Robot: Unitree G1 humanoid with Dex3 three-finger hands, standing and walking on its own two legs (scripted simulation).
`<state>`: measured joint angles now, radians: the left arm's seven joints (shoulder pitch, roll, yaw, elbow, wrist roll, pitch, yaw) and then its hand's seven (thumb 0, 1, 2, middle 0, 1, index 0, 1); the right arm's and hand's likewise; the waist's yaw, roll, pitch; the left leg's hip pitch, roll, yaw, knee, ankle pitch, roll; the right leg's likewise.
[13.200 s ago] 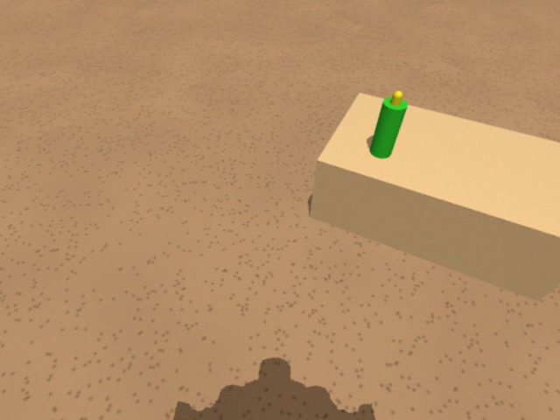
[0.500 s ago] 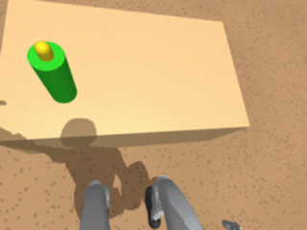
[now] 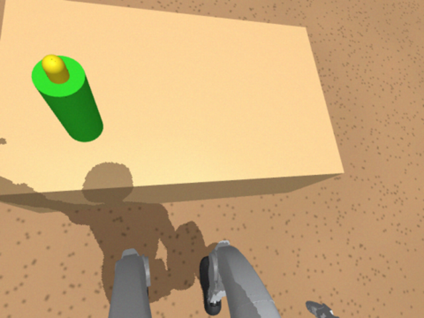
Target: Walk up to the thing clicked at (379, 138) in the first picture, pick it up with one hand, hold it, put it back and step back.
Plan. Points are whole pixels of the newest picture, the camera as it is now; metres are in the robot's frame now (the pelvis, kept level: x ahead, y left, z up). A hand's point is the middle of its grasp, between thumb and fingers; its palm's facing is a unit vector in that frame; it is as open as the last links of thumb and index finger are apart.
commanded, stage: go down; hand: left
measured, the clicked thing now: (71, 100) +0.57 +0.23 -0.16
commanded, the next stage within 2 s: none
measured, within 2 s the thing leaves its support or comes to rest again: neither
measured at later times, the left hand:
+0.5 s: hand out of the picture +0.48 +0.43 +0.08, palm faces +0.39 -0.92 -0.02, open 17.5 cm
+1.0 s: hand out of the picture +0.48 +0.43 +0.09, palm faces +0.39 -0.92 -0.02, open 17.5 cm
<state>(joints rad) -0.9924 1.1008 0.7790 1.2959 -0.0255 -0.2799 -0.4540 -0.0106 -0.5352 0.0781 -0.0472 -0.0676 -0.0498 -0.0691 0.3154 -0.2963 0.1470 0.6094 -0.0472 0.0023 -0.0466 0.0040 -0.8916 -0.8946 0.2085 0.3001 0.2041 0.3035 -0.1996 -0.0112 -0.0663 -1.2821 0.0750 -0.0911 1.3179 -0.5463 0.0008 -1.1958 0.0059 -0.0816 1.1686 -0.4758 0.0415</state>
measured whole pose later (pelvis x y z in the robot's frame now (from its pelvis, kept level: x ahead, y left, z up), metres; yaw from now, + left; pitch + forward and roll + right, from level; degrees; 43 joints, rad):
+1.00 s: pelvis +0.00 +0.00 +0.00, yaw +0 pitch +29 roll -8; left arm -1.00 1.09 0.77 1.29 -0.02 -0.29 -0.44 -0.01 -0.57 0.08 -0.04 -0.08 -0.05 -0.08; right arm 0.32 -0.29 0.15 0.61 -0.05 0.02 -0.04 0.00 -0.89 -0.89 0.21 0.30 0.20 0.30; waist -0.20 -0.01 -0.06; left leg -1.28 0.07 -0.09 1.31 -0.54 0.00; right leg -1.19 0.01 -0.08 1.17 -0.47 0.04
